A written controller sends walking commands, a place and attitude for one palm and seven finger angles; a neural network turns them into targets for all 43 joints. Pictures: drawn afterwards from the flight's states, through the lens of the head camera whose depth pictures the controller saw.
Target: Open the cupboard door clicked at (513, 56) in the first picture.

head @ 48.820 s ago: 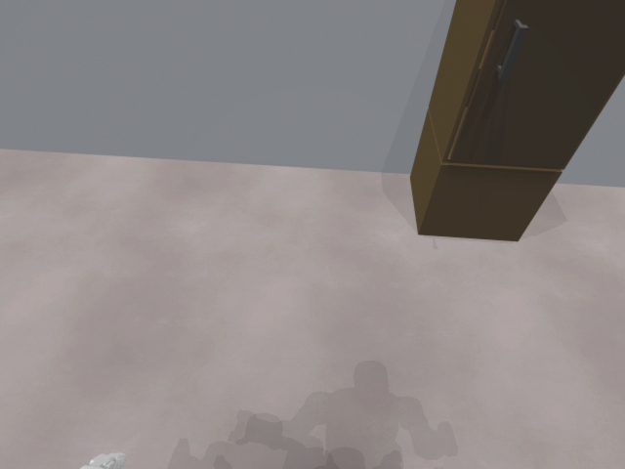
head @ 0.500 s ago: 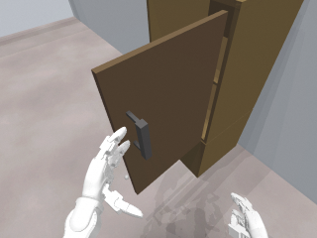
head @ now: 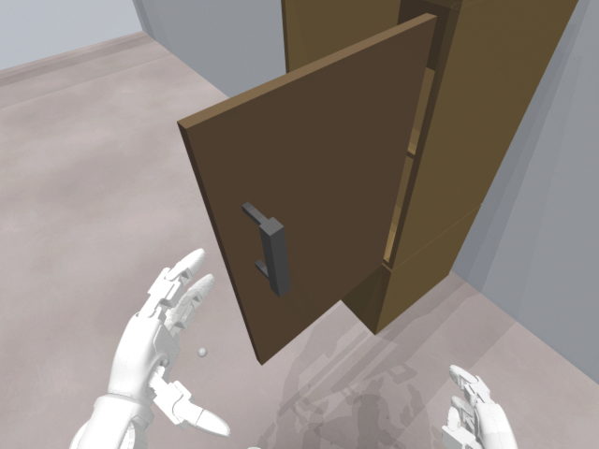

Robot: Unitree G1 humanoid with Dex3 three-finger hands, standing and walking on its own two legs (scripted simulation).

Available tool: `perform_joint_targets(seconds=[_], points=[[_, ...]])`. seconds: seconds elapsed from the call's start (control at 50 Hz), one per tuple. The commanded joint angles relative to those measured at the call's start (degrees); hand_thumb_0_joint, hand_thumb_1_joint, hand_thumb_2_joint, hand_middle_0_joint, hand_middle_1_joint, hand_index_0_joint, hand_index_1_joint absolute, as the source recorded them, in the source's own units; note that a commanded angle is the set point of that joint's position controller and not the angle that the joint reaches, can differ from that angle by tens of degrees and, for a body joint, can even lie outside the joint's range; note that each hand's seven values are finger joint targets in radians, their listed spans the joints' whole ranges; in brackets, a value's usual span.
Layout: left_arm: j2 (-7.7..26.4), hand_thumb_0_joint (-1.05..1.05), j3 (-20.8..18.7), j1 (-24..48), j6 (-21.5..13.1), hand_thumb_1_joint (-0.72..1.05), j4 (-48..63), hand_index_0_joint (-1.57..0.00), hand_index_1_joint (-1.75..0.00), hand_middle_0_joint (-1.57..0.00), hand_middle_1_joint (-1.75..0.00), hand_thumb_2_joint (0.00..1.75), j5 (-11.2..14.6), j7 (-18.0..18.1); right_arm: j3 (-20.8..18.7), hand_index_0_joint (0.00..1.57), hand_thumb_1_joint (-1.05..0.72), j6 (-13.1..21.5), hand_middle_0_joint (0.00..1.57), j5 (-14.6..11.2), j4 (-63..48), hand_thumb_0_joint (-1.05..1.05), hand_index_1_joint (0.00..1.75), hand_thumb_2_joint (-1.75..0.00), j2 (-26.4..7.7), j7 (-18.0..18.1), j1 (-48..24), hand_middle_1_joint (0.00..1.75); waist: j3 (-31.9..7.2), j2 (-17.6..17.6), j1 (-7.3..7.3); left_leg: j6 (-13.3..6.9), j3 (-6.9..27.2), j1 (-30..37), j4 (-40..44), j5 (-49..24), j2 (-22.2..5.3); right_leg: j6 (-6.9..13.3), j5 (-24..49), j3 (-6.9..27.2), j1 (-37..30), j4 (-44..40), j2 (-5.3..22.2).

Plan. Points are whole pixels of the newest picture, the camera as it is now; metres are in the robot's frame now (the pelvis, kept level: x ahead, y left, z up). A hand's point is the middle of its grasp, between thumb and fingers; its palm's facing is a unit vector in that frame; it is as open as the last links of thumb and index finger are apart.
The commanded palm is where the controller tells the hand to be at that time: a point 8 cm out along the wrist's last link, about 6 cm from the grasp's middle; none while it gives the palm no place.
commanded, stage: draw the hand back to the body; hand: left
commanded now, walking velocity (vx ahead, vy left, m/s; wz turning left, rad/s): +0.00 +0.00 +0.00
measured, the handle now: (266, 251) +0.35 +0.07 +0.09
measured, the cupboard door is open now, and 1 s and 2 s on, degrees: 94 94 94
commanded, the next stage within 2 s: step back with the hand held close in 1.46 s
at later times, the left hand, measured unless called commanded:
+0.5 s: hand (108, 347) +0.20 +0.20 +0.14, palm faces +0.10 -0.97 -0.21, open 15.6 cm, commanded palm +0.16 +0.25 +0.16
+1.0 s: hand (20, 299) +0.22 +0.27 +0.19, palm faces +0.36 -0.84 -0.40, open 10.0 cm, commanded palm +0.17 +0.32 +0.21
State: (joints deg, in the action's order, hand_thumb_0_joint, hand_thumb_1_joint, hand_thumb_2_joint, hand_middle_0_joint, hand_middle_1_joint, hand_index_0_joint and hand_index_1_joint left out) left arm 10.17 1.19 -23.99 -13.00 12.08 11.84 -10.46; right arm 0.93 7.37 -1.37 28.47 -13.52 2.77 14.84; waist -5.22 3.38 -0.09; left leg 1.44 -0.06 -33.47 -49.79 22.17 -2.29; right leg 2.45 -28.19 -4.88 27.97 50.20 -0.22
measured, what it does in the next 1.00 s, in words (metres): stands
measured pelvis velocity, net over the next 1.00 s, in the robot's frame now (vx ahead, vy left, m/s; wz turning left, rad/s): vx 0.02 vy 0.04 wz -0.04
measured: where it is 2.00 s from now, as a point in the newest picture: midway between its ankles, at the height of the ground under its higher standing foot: outside the picture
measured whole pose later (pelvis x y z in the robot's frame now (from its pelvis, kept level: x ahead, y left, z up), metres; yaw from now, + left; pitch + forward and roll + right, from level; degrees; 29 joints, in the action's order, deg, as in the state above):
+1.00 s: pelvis +0.02 +0.04 +0.05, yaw -2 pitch -3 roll +0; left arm 18.9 -15.1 -28.0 -4.9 22.3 2.6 6.8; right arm 1.6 5.6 0.5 35.8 -12.6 4.4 11.1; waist 0.9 3.3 -3.6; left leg -1.2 -3.8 -8.4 -24.7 13.1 -0.4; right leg -0.6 -15.9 -1.5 2.8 22.1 0.8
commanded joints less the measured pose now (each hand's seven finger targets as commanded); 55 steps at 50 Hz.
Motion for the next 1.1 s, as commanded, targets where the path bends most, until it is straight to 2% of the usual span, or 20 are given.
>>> perform_joint_targets(seconds=[0.0, 0.06, 0.12, 0.16, 0.18, 0.26, 0.3, 0.36, 0.38, 0.4, 0.42, 0.52, 0.6, 0.66, 0.7, 0.82, 0.88, 1.0, 1.06, 1.08], points=[[6.65, 0.0, -7.23, 1.03, -2.79, -0.5, 15.31, -0.15, -0.3, -0.15, -0.3, 0.3, 1.75, 0.9, -1.58, 0.2, -0.9, 3.99, 0.2, -0.65, -9.91, 0.0, 0.3, -0.9, -4.9, 0.5, -5.76, 0.3, -7.57, -4.75, -0.85, -2.72, 0.7, 8.9, 6.22, -10.17, 2.77, -2.89, 20.79, 4.55, -2.72, -11.44, -0.05], [7.04, 0.0, -7.97, -0.23, -1.25, -0.5, 15.38, -0.15, -0.3, -0.15, -0.3, 0.3, 2.66, -0.29, -1.38, 0.2, -0.9, 4.21, 0.2, -0.92, -9.85, 0.0, 0.3, -0.9, -5.22, 0.72, -6.33, 0.3, -5.95, -4.44, -1.03, -2.76, 0.78, 9.05, 7.09, -9.58, 2.82, -2.84, 19.4, 4.5, -3.1, -12.6, -0.24], [7.48, 0.0, -8.07, 1.67, -0.27, -0.5, 16.9, -0.15, -0.3, -0.15, -0.3, 0.3, 3.51, -1.57, -1.06, 0.2, -0.9, 4.8, 0.2, -1.11, -9.7, 0.0, 0.3, -0.9, -5.5, 1.13, -6.48, 0.3, -3.9, -3.43, -0.38, -2.73, 0.99, 10.01, 7.89, -8.51, 2.8, -2.78, 17.18, 4.11, -1.95, -13.73, -0.4], [8.65, 0.0, -9.3, 2.19, 0.37, -0.5, 16.98, -0.15, -0.3, -0.15, -0.3, 0.3, 4.03, -2.11, -1.07, 0.2, -0.9, 5.21, 0.2, -1.18, -9.43, 0.0, 0.3, -0.9, -5.82, 1.49, -6.59, 0.3, -3.56, -4.53, -0.37, -2.84, 1.26, 10.41, 8.18, -7.83, 2.7, -2.74, 15.04, 4.22, -1.96, -14.77, -0.51], [8.23, 0.0, -8.99, 2.8, 0.54, -0.5, 17.87, -0.15, -0.3, -0.15, -0.3, 0.3, 4.23, -2.51, -0.94, 0.2, -0.9, 5.53, 0.2, -1.25, -9.5, 0.0, 0.3, -0.9, -5.8, 1.6, -6.7, 0.3, -3.5, -3.0, -0.4, -2.8, 1.33, 11.07, 8.55, -7.67, 2.7, -2.67, 14.61, 4.01, -1.7, -14.98, -0.49], [10.31, 0.0, -11.45, 3.56, 1.47, -0.5, 18.91, -0.15, -0.3, -0.15, -0.3, 0.3, 5.01, -3.18, -0.72, 0.2, -0.9, 6.52, 0.2, -1.32, -8.59, 0.0, 0.3, -0.9, -5.98, 2.09, -6.83, 0.3, -4.02, -1.82, -0.92, -2.79, 1.8, 13.31, 9.87, -8.16, 2.58, -2.31, 14.66, 2.95, -2.67, -15.32, -0.9], [9.86, 0.0, -11.24, 3.08, 2.16, -0.43, 20.1, -0.15, -0.3, -0.15, -0.3, 0.33, 5.21, -3.73, -0.48, 0.2, -0.9, 6.81, 0.2, -1.42, -8.68, 0.0, 0.3, -0.9, -5.87, 2.11, -6.99, 0.3, -4.36, -0.43, -1.27, -2.7, 2.01, 14.44, 11.03, -8.79, 2.54, -2.2, 15.83, 1.93, -3.29, -14.99, -0.97], [11.51, 0.0, -14.1, 2.17, 3.85, -0.32, 18.7, -0.16, -0.3, -0.16, -0.3, 0.37, 5.91, -4.12, -0.55, 0.2, -0.9, 7.06, 0.2, -1.53, -7.91, 0.0, 0.3, -0.9, -5.98, 2.29, -7.63, 0.3, -3.47, -2.36, -1.67, -2.71, 2.06, 14.75, 11.77, -9.03, 2.38, -2.23, 16.04, 1.84, -4.56, -16.19, -1.12], [16.45, 0.0, -13.64, 5.57, 3.05, -0.29, 26.01, -0.16, -0.3, -0.16, -0.3, 0.39, -2.27, 4.41, -0.48, 0.2, -0.9, 6.28, 0.2, -0.25, -7.97, 0.0, 0.3, -0.9, -5.1, 3.65, -8.48, 0.3, -1.67, -2.51, -3.35, -2.83, 0.16, 15.94, 13.87, -8.57, 2.03, -1.76, 15.41, 5.08, -5.15, -21.22, 0.2], [12.74, 0.0, -13.07, 0.34, 4.17, -0.26, 21.51, -0.16, -0.3, -0.16, -0.3, 0.4, -3.05, 8.25, -0.22, 0.2, -0.9, 5.84, 0.2, 0.21, -7.09, 0.0, 0.3, -0.9, -4.22, 4.07, -7.97, 0.3, 1.7, -3.96, -2.24, -2.64, -0.16, 16.76, 14.54, -6.94, 2.01, -1.85, 12.26, 4.89, -4.28, -23.63, 0.55], [10.87, 0.0, -11.28, -0.97, 4.72, -0.22, 20.86, -0.16, -0.3, -0.16, -0.3, 0.42, -4.64, 10.53, 0.02, 0.2, -0.9, 5.18, 0.2, 0.32, -6.31, 0.0, 0.3, -0.9, -4.29, 3.98, -7.78, 0.3, 2.41, -3.29, -2.09, -2.69, -0.1, 18.0, 15.52, -6.68, 1.83, -1.88, 11.41, 4.29, -4.95, -24.24, 0.6], [12.24, 0.0, -11.34, 1.16, 4.6, -0.05, 23.89, -0.17, -0.3, -0.17, -0.3, 0.5, -8.61, 15.97, -0.03, 0.2, -0.9, 4.18, 0.2, 1.12, -4.92, 0.0, 0.3, -0.9, -4.77, 3.98, -9.42, 0.3, 1.46, 0.33, -1.98, -2.63, -0.07, 23.96, 20.84, -9.42, 1.15, -1.69, 13.85, 3.21, -9.94, -26.45, 0.43], [13.28, 0.0, -13.09, 1.96, 4.6, 0.09, 22.62, -0.17, -0.3, -0.17, -0.3, 0.55, -9.6, 17.74, -0.1, 0.2, -0.9, 3.82, 0.2, 1.43, -3.62, 0.0, 0.3, -0.9, -4.84, 3.98, -10.12, 0.3, 2.51, -0.41, -2.17, -2.5, -0.03, 26.46, 24.41, -11.44, 0.84, -1.62, 15.59, 2.86, -13.29, -28.44, 0.12], [15.07, 0.0, -15.65, 0.25, 4.44, 0.2, 22.75, -0.18, -0.3, -0.18, -0.3, 0.6, -9.96, 18.4, -0.3, 0.2, -0.9, 3.68, 0.2, 1.73, -2.86, 0.0, 0.3, -0.9, -5.21, 3.58, -10.37, 0.3, 0.73, 0.38, -3.03, -2.3, -0.13, 28.16, 26.14, -15.48, 0.65, -1.43, 19.02, 2.72, -17.06, -29.0, 0.03], [14.43, 0.0, -16.02, -0.29, 4.44, 0.27, 22.58, -0.18, -0.3, -0.18, -0.3, 0.63, -9.68, 18.35, -0.41, 0.2, -0.9, 3.25, 0.2, 1.7, -2.72, 0.0, 0.3, -0.9, -5.08, 3.27, -10.5, 0.3, 1.38, -1.03, -2.97, -2.13, -0.2, 28.38, 27.18, -16.89, 0.47, -1.53, 20.2, 2.47, -18.14, -29.28, -0.1], [16.03, 0.0, -19.65, -0.76, 4.51, 0.48, 23.17, -0.19, -0.3, -0.19, -0.3, 0.72, -9.57, 18.45, -1.09, 0.2, -0.9, 2.19, 0.2, 1.65, -2.03, 0.0, 0.3, -0.9, -5.4, 2.34, -10.34, 0.3, 0.71, -0.05, -3.26, -1.72, -0.38, 30.31, 28.17, -23.44, 0.01, -1.61, 24.33, 2.55, -20.52, -30.02, -0.27], [17.02, 0.0, -21.58, -0.66, 4.54, 0.58, 22.41, -0.19, -0.3, -0.19, -0.3, 0.76, -9.48, 18.52, -1.34, 0.2, -0.9, 1.77, 0.2, 1.6, -1.72, 0.0, 0.3, -0.9, -5.38, 2.13, -10.58, 0.3, 1.85, 0.99, -3.43, -1.62, -0.74, 30.39, 28.56, -23.54, 0.04, -1.62, 24.58, 2.65, -20.72, -30.65, -0.23], [19.48, 0.0, -26.07, 0.44, 4.44, 0.8, 22.11, -0.2, -0.3, -0.2, -0.3, 0.86, -8.8, 18.66, -1.93, 0.2, -0.9, 1.08, 0.2, 1.48, -1.28, 0.0, 0.3, -0.9, -5.49, 1.98, -10.77, 0.3, 1.16, -0.01, -3.73, -1.83, -1.33, 30.89, 28.42, -24.65, 0.19, -1.74, 26.71, 2.88, -21.62, -31.3, -0.25], [20.92, 0.0, -28.02, 1.95, 4.26, 0.9, 21.72, -0.2, -0.3, -0.2, -0.3, 0.9, -8.72, 18.76, -2.19, 0.2, -0.9, 1.04, 0.2, 1.4, -0.73, 0.0, 0.3, -0.9, -5.64, 2.0, -10.99, 0.3, 1.48, 1.43, -3.78, -1.9, -1.8, 31.39, 28.09, -24.76, 0.24, -1.65, 27.23, 3.16, -21.62, -32.06, -0.22], [19.1, 0.0, -26.47, 1.26, 4.43, 0.9, 20.57, -0.2, -0.3, -0.2, -0.3, 0.9, -8.54, 18.58, -2.09, 0.2, -0.9, 0.97, 0.2, 1.44, -0.76, 0.0, 0.3, -0.9, -5.49, 1.98, -10.92, 0.3, 2.18, 0.86, -3.51, -2.04, -1.9, 31.3, 28.26, -24.38, 0.4, -1.84, 27.34, 3.05, -21.26, -31.99, -0.13]])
